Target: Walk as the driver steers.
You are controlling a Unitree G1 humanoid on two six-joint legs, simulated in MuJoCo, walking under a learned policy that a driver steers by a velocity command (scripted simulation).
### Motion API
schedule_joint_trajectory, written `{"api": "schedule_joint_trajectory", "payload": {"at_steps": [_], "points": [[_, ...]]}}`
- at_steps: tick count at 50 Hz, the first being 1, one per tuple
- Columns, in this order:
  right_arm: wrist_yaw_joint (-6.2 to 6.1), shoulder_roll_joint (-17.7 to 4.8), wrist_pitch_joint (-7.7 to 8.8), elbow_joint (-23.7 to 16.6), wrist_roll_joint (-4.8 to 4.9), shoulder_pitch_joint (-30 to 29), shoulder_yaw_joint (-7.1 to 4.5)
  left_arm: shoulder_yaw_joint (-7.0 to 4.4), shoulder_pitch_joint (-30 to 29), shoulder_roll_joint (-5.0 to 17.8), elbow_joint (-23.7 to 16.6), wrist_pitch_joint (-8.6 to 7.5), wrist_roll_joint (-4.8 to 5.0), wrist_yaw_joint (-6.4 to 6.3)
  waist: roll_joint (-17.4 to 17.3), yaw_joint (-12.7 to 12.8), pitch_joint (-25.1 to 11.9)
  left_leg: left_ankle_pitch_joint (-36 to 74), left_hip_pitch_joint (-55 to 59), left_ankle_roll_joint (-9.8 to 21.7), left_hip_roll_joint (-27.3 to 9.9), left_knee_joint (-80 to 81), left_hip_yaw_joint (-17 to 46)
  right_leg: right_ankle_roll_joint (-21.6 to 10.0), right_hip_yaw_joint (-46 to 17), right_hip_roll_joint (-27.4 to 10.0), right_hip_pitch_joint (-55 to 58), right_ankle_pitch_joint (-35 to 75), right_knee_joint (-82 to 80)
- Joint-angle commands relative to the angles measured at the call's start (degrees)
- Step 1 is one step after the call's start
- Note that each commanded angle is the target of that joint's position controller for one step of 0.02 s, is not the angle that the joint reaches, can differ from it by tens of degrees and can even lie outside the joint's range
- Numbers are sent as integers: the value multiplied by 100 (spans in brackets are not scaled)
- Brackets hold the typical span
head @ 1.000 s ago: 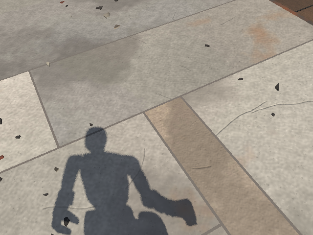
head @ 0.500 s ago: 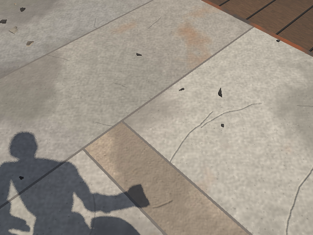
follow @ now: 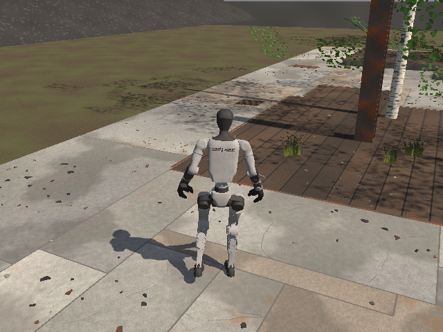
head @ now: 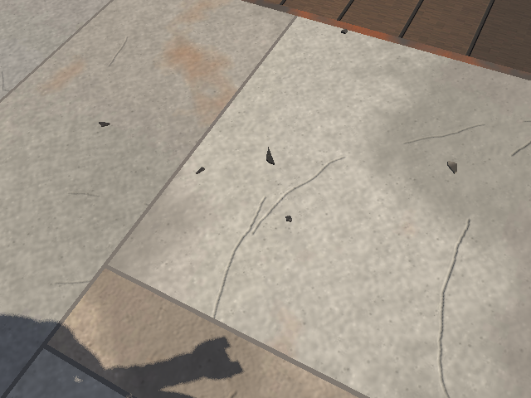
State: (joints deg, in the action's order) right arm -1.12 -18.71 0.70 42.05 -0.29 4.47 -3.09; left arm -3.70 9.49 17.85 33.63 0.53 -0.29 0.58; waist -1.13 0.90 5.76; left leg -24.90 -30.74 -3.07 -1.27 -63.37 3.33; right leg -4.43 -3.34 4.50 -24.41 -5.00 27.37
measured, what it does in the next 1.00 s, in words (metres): walks ahead, turning right: left foot, then right foot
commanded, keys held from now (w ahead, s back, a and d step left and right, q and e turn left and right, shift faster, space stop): e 0.18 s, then w+e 0.46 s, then e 0.32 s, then w+e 0.04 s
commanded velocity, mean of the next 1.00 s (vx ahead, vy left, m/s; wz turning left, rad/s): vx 0.22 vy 0.00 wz -0.60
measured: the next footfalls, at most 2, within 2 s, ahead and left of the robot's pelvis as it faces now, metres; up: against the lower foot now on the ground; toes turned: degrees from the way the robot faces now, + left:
left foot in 0.26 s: +0.12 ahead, +0.16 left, +0.00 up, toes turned -15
right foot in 0.76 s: +0.25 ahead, -0.20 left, +0.00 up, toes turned -30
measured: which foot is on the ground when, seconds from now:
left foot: up 0.00-0.24, down 0.26-0.76, up 0.78-1.00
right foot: down 0.00-0.26, up 0.28-0.74, down 0.76-1.00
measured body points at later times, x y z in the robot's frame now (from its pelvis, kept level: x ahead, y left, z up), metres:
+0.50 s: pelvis +0.09 +0.04 +0.01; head +0.11 +0.06 +0.46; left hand +0.33 +0.27 -0.08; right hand +0.07 -0.26 -0.08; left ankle +0.08 +0.17 -0.73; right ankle +0.09 -0.12 -0.64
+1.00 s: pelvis +0.22 -0.10 +0.01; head +0.26 -0.15 +0.45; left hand +0.51 +0.05 -0.08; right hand +0.19 -0.42 -0.10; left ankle +0.36 +0.02 -0.66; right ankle +0.21 -0.18 -0.73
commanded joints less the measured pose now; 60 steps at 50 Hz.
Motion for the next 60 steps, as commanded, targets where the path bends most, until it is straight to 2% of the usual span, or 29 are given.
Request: {"api": "schedule_joint_trajectory", "payload": {"at_steps": [1, 5, 9, 12, 13, 14, 15, 16, 17, 19, 21, 27, 32, 34, 36, 37, 38, 39, 40, 41, 42, 43, 44, 46, 48, 51, 53, 57, 60], "points": [[-76, -462, -23, -164, -29, 562, -128, -321, -59, 995, -414, -48, 2, -141, 613, -197, -1421, 291, 165, -140, 40, 537, 119, -1042, -1672, -1356, 1025, 1151, -847], [-61, -397, -46, -239, 5, 297, -100, -337, -94, 989, -424, 55, 31, -236, 778, -91, -1363, 651, 347, -199, 138, 1342, 232, -901, -1925, -1198, 876, -153, -869], [6, -427, 35, -313, 44, 189, -120, -340, -32, 959, -413, 130, 30, -205, 1000, 15, -1243, 556, 688, -94, 269, 2137, 255, -808, -2357, -1171, 927, -459, -763], [89, -431, 112, -231, 98, 578, -169, -306, -106, 897, -423, 184, 123, -209, 1016, -221, -1236, 962, 1646, 187, 324, 3460, 36, -585, -2540, -906, 550, -2168, -714], [77, -534, 123, -165, 74, 825, -226, -266, -23, 781, -393, 186, 149, -221, 812, -332, -1139, 942, 2297, 379, 46, 3977, 152, -351, -2355, -624, -4, -2839, -430], [46, -867, 119, -141, -26, 1242, -298, -163, 164, 406, -370, 181, 125, -228, -155, -359, -1298, -40, 3033, 795, -1201, 4457, 1331, 23, -1535, -80, -782, -3353, 1112], [99, -1316, 141, -91, -213, 1286, -394, -206, -66, 511, -646, 85, 184, -213, -1449, -315, -686, -1246, 2635, 1432, -2010, 5227, 3127, 154, -670, 468, -2020, -2854, 2213], [89, -1127, 222, -259, -212, 810, -361, -302, -134, 893, -627, 8, 97, -202, -1142, -181, -298, -1452, 2365, 1525, -2068, 5295, 3102, 253, -808, -66, -2226, -2277, 2866], [24, -833, 253, -328, -89, 579, -293, -360, -19, 1015, -497, 0, 88, -172, -953, -105, -269, -1227, 2431, 1318, -1793, 5258, 2543, 345, -715, -150, -2269, -1822, 3125], [-56, -615, 269, -338, 47, 621, -221, -336, 191, 834, -328, 16, 54, -134, -764, -148, -347, -613, 2708, 1107, -1481, 5251, 1788, 575, -480, -312, -2330, -1299, 3647], [-90, -556, 313, -279, -2, 931, -187, -267, 51, 591, -356, -41, 111, -70, -656, -307, -301, -45, 2732, 1084, -1345, 5370, 1170, 657, -269, -447, -2362, -891, 3913], [-21, -745, 337, -124, -35, 1428, -248, -143, -514, 329, -578, -144, 159, 45, -645, -635, -135, 1037, 3086, 1206, -1400, 5523, 176, 814, -13, -752, -2357, -267, 2758], [43, -996, 311, 56, 97, 1556, -338, -30, -949, 171, -723, -190, 183, 221, -588, -732, 72, 1559, 3001, 1154, -1537, 5470, -493, 575, 444, -846, -1603, -354, 1526], [58, -1095, 249, 97, 169, 1455, -378, -56, -946, 238, -758, -186, 165, 270, -599, -607, 95, 2712, 3018, 1037, -1549, 5100, -747, 382, 654, -719, -1143, -618, 1102], [24, -1241, 194, 94, 254, 1298, -428, -233, -273, 534, -625, -161, 94, 269, -648, -106, -501, 5395, 3050, 803, -1420, 3808, -1154, 107, 932, -279, 99, -619, 586], [11, -1083, 211, 69, 285, 1311, -375, -408, 624, 836, -345, -129, 83, 211, -429, 349, -1082, 5697, 2638, 578, -1156, 2624, -1399, -106, 953, -10, 1475, 84, 183], [26, -785, 271, -77, 109, 1398, -261, -550, 1442, 1206, -191, -49, 122, 77, 180, 697, -1625, 3637, 1176, 238, -896, 969, -1385, -415, 30, -599, 3203, 1174, 189], [88, -16, 371, -461, -204, 1915, 15, -581, 1099, 2000, -393, -85, 39, 3, 1989, -49, -2451, -1393, -914, -134, 112, -1095, -920, -1667, -3168, -2521, 4659, 2265, 28], [109, -700, 436, -327, -27, 1503, -120, -475, 1172, 1488, -559, -135, 39, 46, 1088, 513, -3173, -1304, -931, -106, 54, -1716, 188, -1910, -3596, -2661, 4459, 1933, -406], [103, -894, 435, -466, 148, 996, -179, -355, 904, 1189, -460, -195, 41, 77, 866, 451, -2317, -745, -1267, -16, -128, -1669, 124, -1668, -2632, -2377, 3853, 2159, -440], [35, -812, 423, -438, 87, 950, -155, -312, 665, 1000, -374, -218, 135, 67, 458, 228, -1722, -279, -1217, 23, -347, -1214, 55, -1350, -1997, -1989, 3098, 2064, -461], [-35, -801, 382, -392, -17, 949, -166, -283, 367, 900, -394, -201, 167, 42, 364, 45, -1392, 40, -1002, -4, -470, -814, 58, -1159, -1683, -1758, 2426, 2055, -541], [-50, -847, 310, -374, -38, 1011, -188, -261, 136, 891, -437, -187, 92, 21, 473, -146, -1242, 246, -583, -17, -496, -635, 86, -1122, -1494, -1615, 1802, 2234, -692], [-50, -692, 211, -285, -61, 1220, -158, -273, -86, 924, -405, -200, -16, -21, 520, -346, -1254, 476, -145, -117, -339, -382, -14, -1188, -1292, -1501, 1186, 2749, -798], [-74, -563, 163, -312, -88, 1137, -117, -281, -66, 951, -296, -201, 14, -77, 521, -355, -1283, 674, -118, -217, -205, 116, -15, -1186, -1185, -1397, 1048, 2970, -764], [-19, -419, 155, -463, -59, 643, -56, -270, 78, 926, -156, -148, 145, -156, 605, -173, -1304, 1298, -236, -238, -156, 1066, 105, -1079, -1458, -1249, 1120, 650, -972], [35, -411, 193, -604, 4, 155, -46, -269, 166, 956, -104, -157, 155, -161, 706, 17, -1018, 1650, -332, -169, -90, 1848, 222, -1005, -1809, -1208, 1117, -978, -1191], [125, -473, 397, -760, 50, -310, -79, -273, 448, 1009, 72, -188, 141, -134, 755, 216, -788, 1614, 72, -28, 116, 2907, 259, -946, -2174, -1207, 1209, -1387, -1032], [155, -544, 516, -744, 104, -73, -164, -234, 506, 920, 119, -175, 132, -98, 879, 67, -786, 1360, 947, 154, 248, 3420, 156, -819, -2505, -1082, 1085, -1600, -736]]}}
